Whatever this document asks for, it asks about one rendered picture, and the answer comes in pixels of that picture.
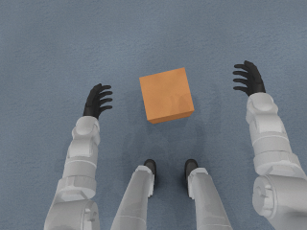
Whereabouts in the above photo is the robot right upper arm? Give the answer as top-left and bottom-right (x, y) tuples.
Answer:
(252, 173), (307, 230)

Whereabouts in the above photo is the carton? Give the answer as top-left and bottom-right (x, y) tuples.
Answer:
(139, 67), (195, 124)

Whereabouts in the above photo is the robot left upper arm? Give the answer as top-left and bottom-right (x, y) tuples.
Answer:
(45, 198), (100, 230)

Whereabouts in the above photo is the robot left forearm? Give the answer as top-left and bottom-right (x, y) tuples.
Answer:
(43, 116), (101, 230)

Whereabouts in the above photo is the robot left foot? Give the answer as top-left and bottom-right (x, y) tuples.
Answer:
(144, 159), (156, 198)

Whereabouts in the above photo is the robot foot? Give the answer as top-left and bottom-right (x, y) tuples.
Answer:
(144, 159), (156, 198)
(184, 159), (199, 199)

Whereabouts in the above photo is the robot right foot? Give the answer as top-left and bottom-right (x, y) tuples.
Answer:
(184, 159), (199, 199)

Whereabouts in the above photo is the robot right forearm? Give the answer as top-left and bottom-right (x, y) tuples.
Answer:
(246, 92), (307, 180)

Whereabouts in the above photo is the robot left hand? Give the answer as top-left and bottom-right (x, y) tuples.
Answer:
(83, 83), (113, 120)

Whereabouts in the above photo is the robot right hand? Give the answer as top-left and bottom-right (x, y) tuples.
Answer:
(232, 60), (266, 96)

